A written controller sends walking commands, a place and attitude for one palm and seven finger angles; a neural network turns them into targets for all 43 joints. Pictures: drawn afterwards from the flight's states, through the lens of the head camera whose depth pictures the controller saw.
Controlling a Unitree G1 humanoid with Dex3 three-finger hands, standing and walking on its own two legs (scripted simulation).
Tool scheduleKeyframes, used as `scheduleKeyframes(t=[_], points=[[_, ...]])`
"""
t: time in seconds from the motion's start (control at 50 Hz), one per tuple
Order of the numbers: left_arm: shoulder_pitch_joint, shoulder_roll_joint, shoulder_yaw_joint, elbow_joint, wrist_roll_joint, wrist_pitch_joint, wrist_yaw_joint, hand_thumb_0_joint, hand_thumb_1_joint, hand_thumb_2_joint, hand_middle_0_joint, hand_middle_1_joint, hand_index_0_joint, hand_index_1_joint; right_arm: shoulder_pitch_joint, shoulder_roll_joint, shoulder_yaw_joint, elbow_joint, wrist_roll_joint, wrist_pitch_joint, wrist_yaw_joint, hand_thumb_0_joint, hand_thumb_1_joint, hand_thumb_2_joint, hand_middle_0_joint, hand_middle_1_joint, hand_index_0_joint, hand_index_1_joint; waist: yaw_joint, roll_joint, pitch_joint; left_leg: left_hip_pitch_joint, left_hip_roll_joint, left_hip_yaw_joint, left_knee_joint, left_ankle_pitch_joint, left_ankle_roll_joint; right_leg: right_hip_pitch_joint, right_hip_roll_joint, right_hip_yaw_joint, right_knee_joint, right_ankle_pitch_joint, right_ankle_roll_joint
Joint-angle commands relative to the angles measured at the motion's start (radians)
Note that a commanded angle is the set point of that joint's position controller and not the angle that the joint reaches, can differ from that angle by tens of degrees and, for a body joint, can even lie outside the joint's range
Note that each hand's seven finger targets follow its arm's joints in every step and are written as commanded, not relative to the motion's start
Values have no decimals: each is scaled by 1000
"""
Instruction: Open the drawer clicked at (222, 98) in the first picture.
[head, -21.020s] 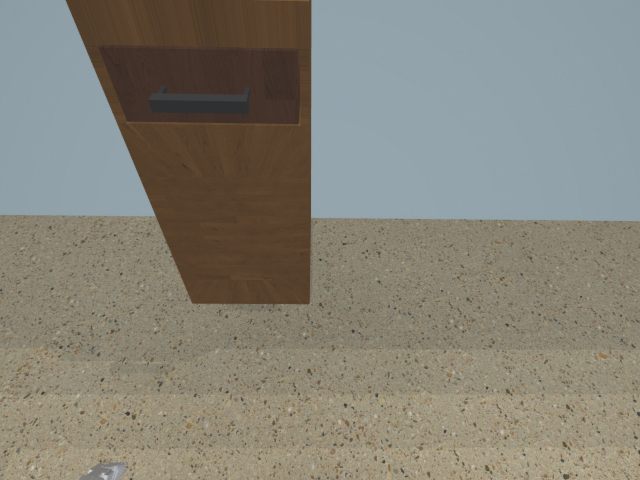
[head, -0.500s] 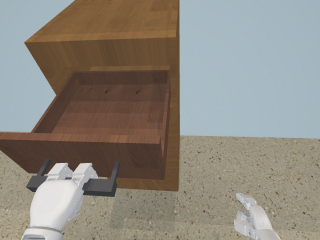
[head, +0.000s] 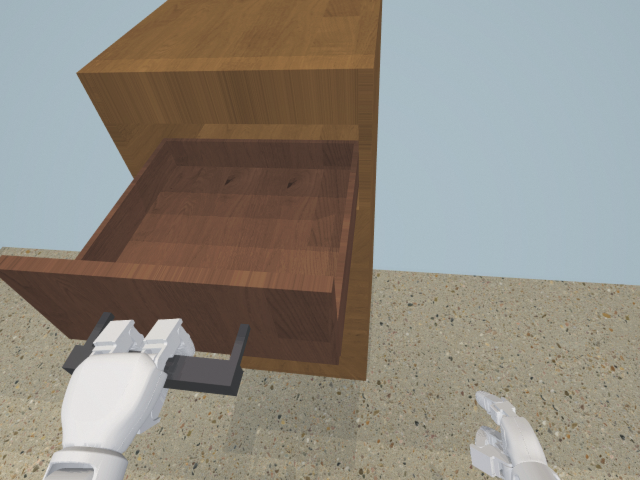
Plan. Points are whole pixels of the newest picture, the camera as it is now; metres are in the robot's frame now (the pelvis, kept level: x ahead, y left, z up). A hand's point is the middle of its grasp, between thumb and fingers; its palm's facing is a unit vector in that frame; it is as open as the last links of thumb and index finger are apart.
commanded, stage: open the thumb to release the handle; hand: left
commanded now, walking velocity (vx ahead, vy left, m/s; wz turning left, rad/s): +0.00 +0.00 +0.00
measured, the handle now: (163, 348) +0.23 +0.22 +0.08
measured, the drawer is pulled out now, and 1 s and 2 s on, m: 0.30 0.29 0.29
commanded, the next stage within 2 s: lift the hand off the handle in 0.38 s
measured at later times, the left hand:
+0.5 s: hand (146, 393) +0.18 +0.23 +0.06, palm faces +0.06 -0.13 -0.99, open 13.4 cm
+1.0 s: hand (149, 376) +0.19 +0.23 +0.08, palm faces +0.05 -0.12 -0.99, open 13.4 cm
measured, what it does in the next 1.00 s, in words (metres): stands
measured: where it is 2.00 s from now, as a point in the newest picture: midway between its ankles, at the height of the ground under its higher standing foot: outside the picture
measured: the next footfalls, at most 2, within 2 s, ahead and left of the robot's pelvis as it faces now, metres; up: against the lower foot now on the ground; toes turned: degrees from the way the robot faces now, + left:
none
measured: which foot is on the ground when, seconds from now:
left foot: down 0.00-1.00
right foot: down 0.00-1.00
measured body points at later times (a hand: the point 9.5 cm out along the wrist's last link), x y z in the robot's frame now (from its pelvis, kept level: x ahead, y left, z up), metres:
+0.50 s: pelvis -0.01 +0.01 +0.00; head +0.00 -0.03 +0.45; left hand +0.17 +0.23 +0.12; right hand +0.22 -0.18 -0.09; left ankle -0.04 +0.12 -0.73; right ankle +0.02 -0.11 -0.73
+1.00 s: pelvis -0.02 +0.01 +0.01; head -0.02 -0.03 +0.45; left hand +0.19 +0.23 +0.13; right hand +0.22 -0.18 -0.09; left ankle -0.04 +0.12 -0.73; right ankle +0.02 -0.11 -0.73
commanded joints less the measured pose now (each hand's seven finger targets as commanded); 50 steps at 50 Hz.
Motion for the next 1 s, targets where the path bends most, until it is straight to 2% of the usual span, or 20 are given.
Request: scheduleKeyframes(t=[0.0,0.1,0.26,0.32,0.36,0.4,0.44,0.46,0.52,0.56,0.6,0.66,0.68,0.76,0.8,0.86,0.88,0.9,0.96,0.98], points=[[-171,111,129,-179,-4,35,21,0,410,690,-365,-1298,-365,-1298,-176,-75,-21,-158,1,-60,-13,0,-900,-900,200,300,200,300,-4,-74,-130,-5,-54,-38,-86,242,23,113,16,37,-107,156,-10],[-211,97,77,-164,5,48,-46,0,60,540,-340,-1260,-340,-1260,-180,-79,-10,-156,-3,-58,-13,0,-900,-900,200,300,200,300,3,-81,-119,-6,-54,-37,-105,243,28,137,13,33,-121,152,-11],[-179,140,131,-172,9,31,-55,0,-500,300,-300,-1200,-300,-1200,-177,-85,0,-164,-2,-59,-7,0,-900,-900,200,300,200,300,16,-58,-112,-21,-44,-37,-121,263,15,164,21,35,-122,177,-12],[-206,100,99,-170,17,23,-44,0,-500,300,-300,-1200,-300,-1200,-171,-75,-3,-156,-6,-58,-4,0,-900,-900,200,300,200,300,7,-53,-93,-26,-47,-38,-122,245,16,133,22,21,-118,142,-14],[-240,128,120,-175,18,24,-36,0,-500,300,-300,-1200,-300,-1200,-180,-78,-5,-157,-5,-59,-7,0,-900,-900,200,300,200,300,2,-52,-106,-16,-45,-45,-121,234,15,134,26,32,-124,129,-16],[-267,75,62,-171,16,23,-41,0,-500,300,-300,-1200,-300,-1200,-173,-69,-9,-149,-5,-58,-4,0,-900,-900,200,300,200,300,-6,-57,-101,-10,-46,-47,-128,224,17,120,24,16,-123,110,-16],[-291,94,69,-157,24,24,-44,0,-500,300,-300,-1200,-300,-1200,-167,-73,-10,-145,-8,-59,-7,0,-900,-900,200,300,200,300,-4,-65,-114,-7,-49,-47,-126,221,20,119,22,18,-124,110,-14],[-257,3,-16,-121,24,34,-53,0,-500,300,-300,-1200,-300,-1200,-176,-67,-7,-153,-8,-63,1,0,-900,-900,200,300,200,300,-13,-80,-90,-14,-50,-52,-119,215,18,98,26,17,-116,99,-17],[-285,63,22,-127,41,27,-51,0,-500,300,-300,-1200,-300,-1200,-164,-73,-9,-146,-10,-62,0,0,-900,-900,200,300,200,300,3,-84,-118,-29,-49,-47,-122,218,20,121,25,15,-107,111,-17],[-336,83,35,-128,49,41,-46,0,-500,300,-300,-1200,-300,-1200,-178,-74,-6,-145,-5,-59,-1,0,-900,-900,200,300,200,300,-8,-63,-110,-34,-47,-53,-119,194,13,116,26,25,-104,93,-21],[-313,41,1,-88,40,48,-58,0,-500,300,-300,-1200,-300,-1200,-173,-61,-7,-137,-2,-59,-1,0,-900,-900,200,300,200,300,-5,-94,-103,-33,-51,-49,-123,206,19,121,26,20,-111,103,-21],[-406,84,21,-101,44,59,-63,0,-500,300,-300,-1200,-300,-1200,-185,-73,-3,-133,0,-53,-7,0,-900,-900,200,300,200,300,-15,-55,-104,-32,-49,-54,-125,191,14,119,26,27,-108,98,-22],[-397,33,-26,-98,50,62,-68,0,-500,300,-300,-1200,-300,-1200,-177,-60,5,-140,-5,-57,-4,0,-900,-900,200,300,200,300,-7,-61,-121,-25,-54,-52,-124,195,24,114,19,16,-107,80,-21],[-412,93,27,-60,33,67,-79,0,-500,300,-300,-1200,-300,-1200,-187,-69,0,-130,5,-53,-13,0,-900,-900,200,300,200,300,-10,-91,-102,-33,-50,-52,-131,175,20,128,26,29,-120,83,-19],[-436,76,5,-92,28,65,-90,0,-500,300,-300,-1200,-300,-1200,-188,-60,0,-128,3,-50,-14,0,-900,-900,200,300,200,300,-7,-88,-115,-18,-53,-49,-145,186,24,143,22,25,-132,82,-19],[-462,146,62,-163,13,63,-96,0,-500,300,-300,-1200,-300,-1200,-202,-74,4,-139,5,-52,-21,0,-900,-900,200,300,200,300,0,-29,-152,3,-48,-58,-150,219,19,185,20,32,-126,130,-20],[-445,111,36,-178,16,62,-102,0,-500,300,-300,-1200,-300,-1200,-195,-62,14,-144,-1,-57,-19,0,-900,-900,200,300,200,300,8,-32,-180,12,-55,-52,-149,239,26,195,12,24,-129,129,-19],[-433,104,36,-166,-3,61,-109,0,-500,300,-300,-1200,-300,-1200,-199,-60,5,-133,6,-52,-20,0,-900,-900,200,300,200,300,-1,-51,-137,15,-52,-53,-160,252,23,186,21,23,-142,145,-20],[-470,167,90,-211,-23,50,-112,0,-500,300,-300,-1200,-300,-1200,-213,-75,9,-142,10,-54,-26,0,-900,-900,200,300,200,300,-2,-28,-123,19,-43,-59,-173,231,20,200,21,31,-154,135,-16],[-456,142,76,-222,-13,47,-114,0,-500,300,-300,-1200,-300,-1200,-204,-64,16,-147,3,-59,-23,0,-900,-900,200,300,200,300,12,-39,-154,28,-47,-54,-177,248,25,211,13,22,-155,128,-16]])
